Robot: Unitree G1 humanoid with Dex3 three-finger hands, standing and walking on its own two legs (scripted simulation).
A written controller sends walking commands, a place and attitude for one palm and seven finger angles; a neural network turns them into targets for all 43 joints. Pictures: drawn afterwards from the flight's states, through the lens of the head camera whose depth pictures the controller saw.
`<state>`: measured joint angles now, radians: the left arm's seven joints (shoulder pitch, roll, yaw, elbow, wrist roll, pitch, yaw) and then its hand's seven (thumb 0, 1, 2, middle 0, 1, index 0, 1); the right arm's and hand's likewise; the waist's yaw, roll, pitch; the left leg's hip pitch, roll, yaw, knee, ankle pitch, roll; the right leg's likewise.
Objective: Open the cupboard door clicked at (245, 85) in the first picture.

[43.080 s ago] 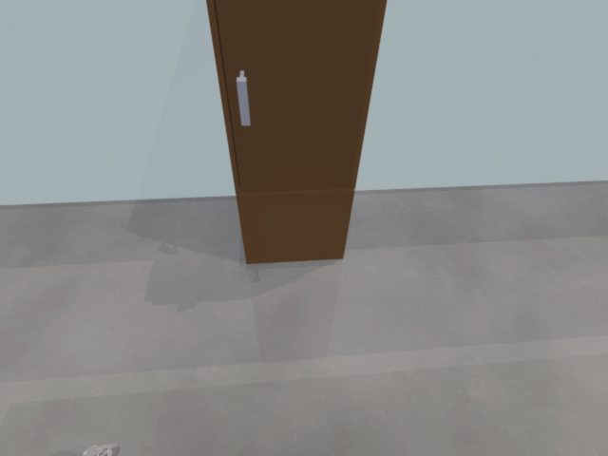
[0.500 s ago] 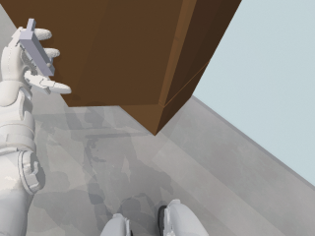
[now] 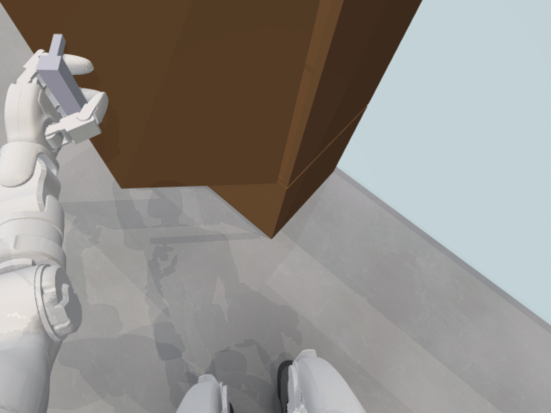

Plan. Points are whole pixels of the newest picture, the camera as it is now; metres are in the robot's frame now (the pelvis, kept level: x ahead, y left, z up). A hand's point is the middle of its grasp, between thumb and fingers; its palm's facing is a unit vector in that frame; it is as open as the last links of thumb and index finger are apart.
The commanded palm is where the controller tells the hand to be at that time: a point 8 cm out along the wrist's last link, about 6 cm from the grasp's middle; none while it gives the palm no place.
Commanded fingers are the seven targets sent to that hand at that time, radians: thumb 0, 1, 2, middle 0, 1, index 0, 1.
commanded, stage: close the thumb around the handle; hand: left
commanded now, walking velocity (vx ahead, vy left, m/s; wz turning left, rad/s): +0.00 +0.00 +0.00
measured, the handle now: (73, 86) +0.56 +0.24 +0.07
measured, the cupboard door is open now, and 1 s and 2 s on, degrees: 46 73 95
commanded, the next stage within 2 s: pull the door open along its arc in 0.16 s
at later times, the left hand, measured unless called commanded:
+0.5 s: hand (87, 122) +0.50 +0.22 +0.07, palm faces +0.03 -1.00 -0.01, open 5.8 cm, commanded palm +0.45 +0.26 +0.07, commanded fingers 0.00 0.90 0.90 -0.40 -1.35 -0.40 -1.35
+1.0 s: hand (132, 213) +0.36 +0.15 +0.07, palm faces +0.33 -0.94 +0.06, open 6.3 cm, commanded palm +0.30 +0.20 +0.07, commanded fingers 0.00 0.90 0.90 -0.40 -1.35 -0.40 -1.35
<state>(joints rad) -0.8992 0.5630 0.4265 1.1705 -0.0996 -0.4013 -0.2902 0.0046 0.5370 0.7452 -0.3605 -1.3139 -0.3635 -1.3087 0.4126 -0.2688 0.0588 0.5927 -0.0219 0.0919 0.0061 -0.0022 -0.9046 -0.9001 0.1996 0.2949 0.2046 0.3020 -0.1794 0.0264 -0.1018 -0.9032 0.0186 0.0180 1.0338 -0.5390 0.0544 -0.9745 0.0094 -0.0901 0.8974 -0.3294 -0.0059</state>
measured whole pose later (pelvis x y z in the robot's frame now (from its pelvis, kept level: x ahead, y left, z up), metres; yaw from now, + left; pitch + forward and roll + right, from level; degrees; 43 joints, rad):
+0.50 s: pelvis +0.00 +0.00 +0.00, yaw -1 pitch +23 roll -3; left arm -0.79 0.55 0.45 1.07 -0.13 -0.39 -0.31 0.01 0.73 0.78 -0.36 -1.35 -0.35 -1.35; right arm 0.41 -0.28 0.05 0.56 -0.01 0.10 0.01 0.00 -0.91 -0.90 0.20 0.29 0.20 0.30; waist -0.17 0.02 -0.11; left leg -0.87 0.03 0.04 1.01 -0.53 0.05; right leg -0.96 0.02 -0.07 0.88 -0.32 -0.01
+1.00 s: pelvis +0.01 -0.01 +0.02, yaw +0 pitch +17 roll -1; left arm -0.14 0.03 0.12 0.31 -0.09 -0.36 0.24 0.01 0.67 0.77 -0.31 -1.33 -0.34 -1.25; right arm 0.22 -0.21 0.01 0.51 -0.03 0.03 0.05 0.00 -0.91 -0.90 0.20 0.29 0.20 0.30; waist -0.02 0.02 -0.15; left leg -0.69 -0.01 0.05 0.92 -0.53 0.05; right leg -0.80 -0.01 -0.05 0.87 -0.36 -0.01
